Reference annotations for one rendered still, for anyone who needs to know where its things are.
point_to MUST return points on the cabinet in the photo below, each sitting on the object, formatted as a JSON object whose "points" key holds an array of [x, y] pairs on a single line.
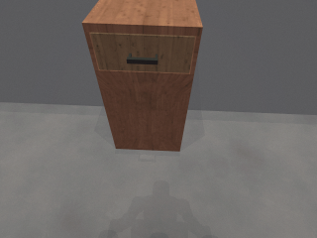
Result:
{"points": [[146, 110]]}

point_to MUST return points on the handle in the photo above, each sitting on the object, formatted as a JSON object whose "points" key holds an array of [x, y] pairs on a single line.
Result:
{"points": [[138, 60]]}

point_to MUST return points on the drawer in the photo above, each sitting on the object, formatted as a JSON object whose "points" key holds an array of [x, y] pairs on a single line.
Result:
{"points": [[174, 51]]}

